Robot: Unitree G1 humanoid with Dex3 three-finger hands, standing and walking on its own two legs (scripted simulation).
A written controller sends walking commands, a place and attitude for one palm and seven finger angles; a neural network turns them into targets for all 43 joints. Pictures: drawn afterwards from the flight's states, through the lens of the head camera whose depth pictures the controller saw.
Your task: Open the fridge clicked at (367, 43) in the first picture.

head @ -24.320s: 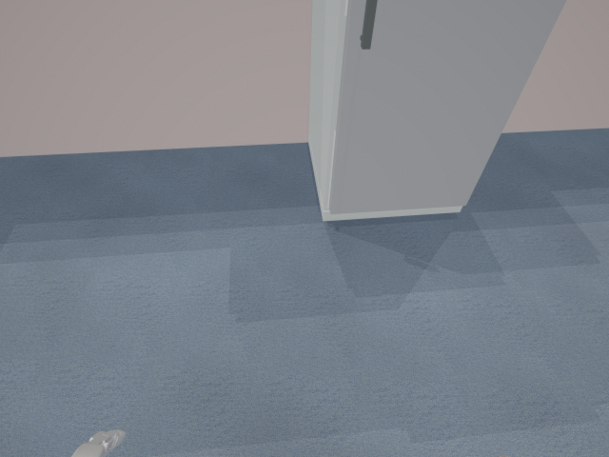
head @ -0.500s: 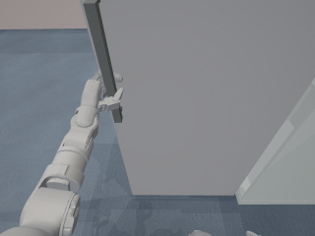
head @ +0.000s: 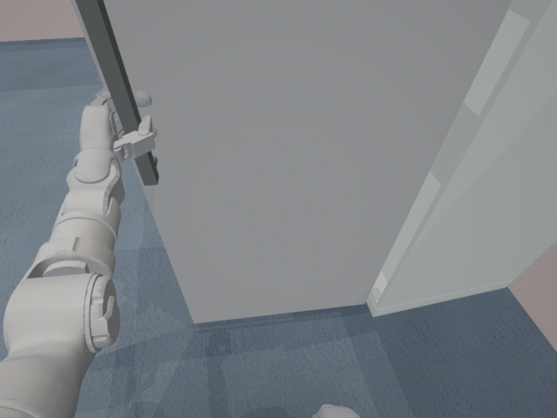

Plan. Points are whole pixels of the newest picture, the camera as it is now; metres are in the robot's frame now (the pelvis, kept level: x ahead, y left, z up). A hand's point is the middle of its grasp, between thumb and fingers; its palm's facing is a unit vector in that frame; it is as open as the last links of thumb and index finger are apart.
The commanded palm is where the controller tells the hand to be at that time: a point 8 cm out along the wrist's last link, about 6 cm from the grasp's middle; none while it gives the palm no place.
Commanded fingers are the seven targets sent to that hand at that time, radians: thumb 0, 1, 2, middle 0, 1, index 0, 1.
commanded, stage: stop walking and hold the door back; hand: left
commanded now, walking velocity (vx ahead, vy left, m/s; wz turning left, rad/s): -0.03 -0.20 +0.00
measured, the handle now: (124, 86) +0.51 +0.21 +0.23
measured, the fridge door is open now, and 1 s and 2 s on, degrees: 84 80 78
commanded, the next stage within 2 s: loosen the grip on the handle in 0.12 s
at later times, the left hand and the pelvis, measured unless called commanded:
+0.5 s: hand (140, 133) +0.48 +0.20 +0.17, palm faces +0.21 -0.96 -0.18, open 9.4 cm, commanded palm +0.44 +0.23 +0.16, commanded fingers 0.00 -0.55 0.20 -0.38 -1.32 -0.38 -1.32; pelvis +0.01 +0.00 +0.00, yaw +0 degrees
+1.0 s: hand (148, 140) +0.51 +0.20 +0.13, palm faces +0.20 -0.97 -0.15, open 14.2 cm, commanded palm +0.47 +0.26 +0.12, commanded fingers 0.00 -0.55 0.20 -0.25 -1.15 -0.25 -1.15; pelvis +0.06 +0.00 +0.00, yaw +1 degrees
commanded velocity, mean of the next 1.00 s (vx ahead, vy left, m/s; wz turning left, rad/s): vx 0.00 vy -0.01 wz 0.00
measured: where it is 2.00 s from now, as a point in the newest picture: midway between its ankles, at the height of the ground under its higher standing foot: outside the picture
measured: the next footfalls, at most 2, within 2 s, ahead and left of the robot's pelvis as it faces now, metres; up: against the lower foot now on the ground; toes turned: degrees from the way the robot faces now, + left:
none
